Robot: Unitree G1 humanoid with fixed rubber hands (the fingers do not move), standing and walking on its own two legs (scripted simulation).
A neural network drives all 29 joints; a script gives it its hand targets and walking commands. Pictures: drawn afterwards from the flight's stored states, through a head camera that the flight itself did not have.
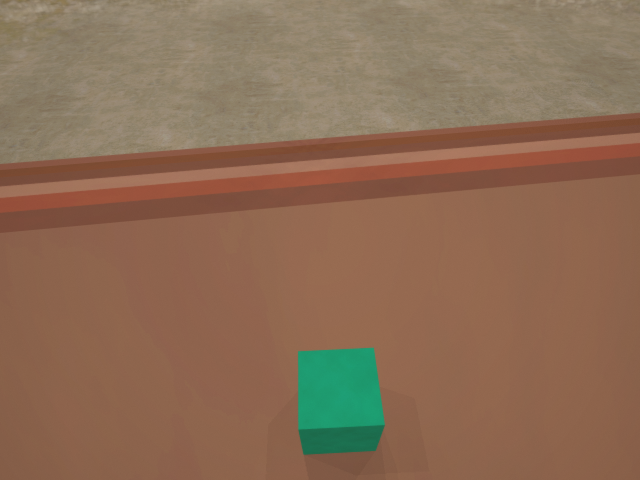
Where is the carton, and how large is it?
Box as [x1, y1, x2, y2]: [298, 348, 384, 454]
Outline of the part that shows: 373,348 298,351 298,429 304,454 375,450 384,422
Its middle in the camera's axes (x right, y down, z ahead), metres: +0.04 +0.47 +1.09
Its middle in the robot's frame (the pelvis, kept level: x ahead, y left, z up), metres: +0.43 -0.02 -0.65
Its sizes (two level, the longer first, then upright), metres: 0.210 0.200 0.250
